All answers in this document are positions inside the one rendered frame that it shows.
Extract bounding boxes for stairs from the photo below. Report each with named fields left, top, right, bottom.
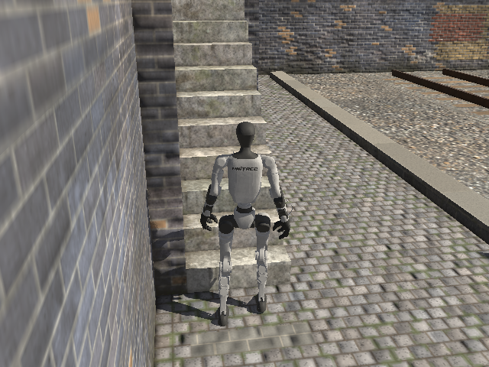
left=171, top=0, right=291, bottom=293

